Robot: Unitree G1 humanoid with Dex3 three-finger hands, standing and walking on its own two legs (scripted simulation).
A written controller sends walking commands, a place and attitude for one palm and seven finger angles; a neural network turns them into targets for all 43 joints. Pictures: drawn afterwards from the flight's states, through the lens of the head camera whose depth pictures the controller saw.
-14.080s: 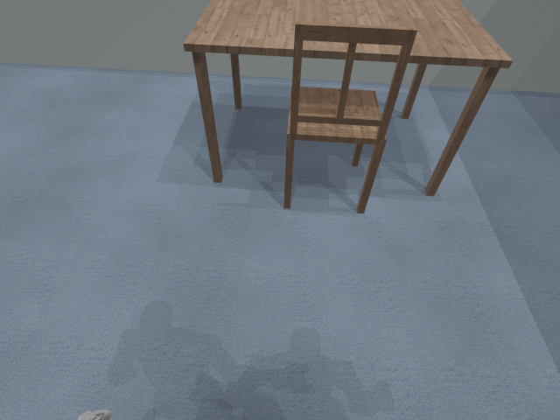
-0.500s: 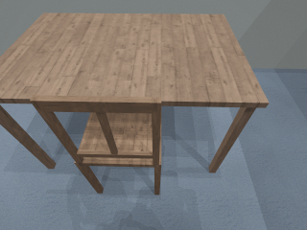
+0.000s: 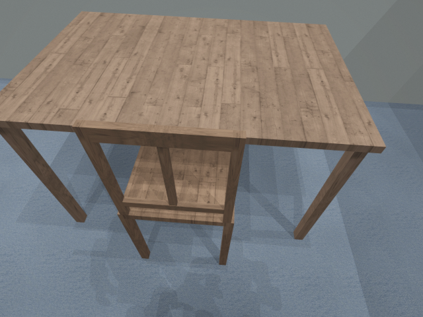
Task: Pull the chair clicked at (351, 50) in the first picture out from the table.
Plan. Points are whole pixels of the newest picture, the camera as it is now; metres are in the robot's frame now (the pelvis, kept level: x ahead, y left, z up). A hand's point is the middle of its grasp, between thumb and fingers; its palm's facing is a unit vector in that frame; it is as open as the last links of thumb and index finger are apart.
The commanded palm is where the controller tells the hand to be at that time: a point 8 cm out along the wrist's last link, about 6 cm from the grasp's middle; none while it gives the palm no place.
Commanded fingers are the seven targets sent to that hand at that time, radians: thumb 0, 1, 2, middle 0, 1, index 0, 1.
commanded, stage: come to a stop and stand still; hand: left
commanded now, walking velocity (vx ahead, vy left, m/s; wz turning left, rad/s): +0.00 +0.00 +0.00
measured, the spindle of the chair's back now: (168, 178) +0.46 +0.16 -0.10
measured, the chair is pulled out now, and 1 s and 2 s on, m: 0.00 0.00 0.00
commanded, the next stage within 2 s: look again from close up in 0.24 s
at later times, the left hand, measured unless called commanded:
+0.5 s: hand out of the picture -0.01 +0.16 -0.17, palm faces +0.00 -0.98 -0.18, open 7.4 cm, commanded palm none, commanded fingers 0.00 0.90 0.90 -0.20 -0.30 -0.20 -0.30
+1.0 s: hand out of the picture +0.00 +0.18 -0.18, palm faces +0.02 -0.98 -0.18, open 7.4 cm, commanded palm none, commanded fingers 0.00 0.90 0.90 -0.20 -0.30 -0.20 -0.30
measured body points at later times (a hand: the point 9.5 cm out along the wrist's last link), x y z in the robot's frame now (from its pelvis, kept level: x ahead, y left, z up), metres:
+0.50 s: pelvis +0.00 +0.00 +0.00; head +0.01 +0.00 +0.45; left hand -0.01 +0.22 -0.16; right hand -0.03 -0.22 -0.16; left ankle +0.03 +0.10 -0.73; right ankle -0.04 -0.12 -0.73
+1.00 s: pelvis +0.01 +0.02 +0.00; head +0.02 +0.03 +0.45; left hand +0.00 +0.24 -0.16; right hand +0.03 -0.21 -0.15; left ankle +0.03 +0.10 -0.73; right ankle -0.04 -0.12 -0.73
